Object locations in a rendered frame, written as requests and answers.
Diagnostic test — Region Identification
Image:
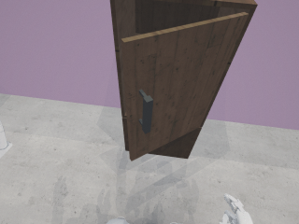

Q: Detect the right robot hand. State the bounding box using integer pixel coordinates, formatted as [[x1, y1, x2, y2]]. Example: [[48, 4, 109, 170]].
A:
[[220, 193, 253, 224]]

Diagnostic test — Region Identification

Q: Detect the handle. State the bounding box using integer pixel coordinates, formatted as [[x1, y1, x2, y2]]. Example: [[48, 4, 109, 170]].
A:
[[138, 89, 153, 134]]

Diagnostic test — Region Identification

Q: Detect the left robot hand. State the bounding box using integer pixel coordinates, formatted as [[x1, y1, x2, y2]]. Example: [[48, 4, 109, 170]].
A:
[[0, 120, 13, 159]]

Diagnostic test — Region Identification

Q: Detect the cupboard door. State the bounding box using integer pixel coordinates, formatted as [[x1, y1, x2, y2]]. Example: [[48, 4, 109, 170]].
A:
[[121, 12, 249, 161]]

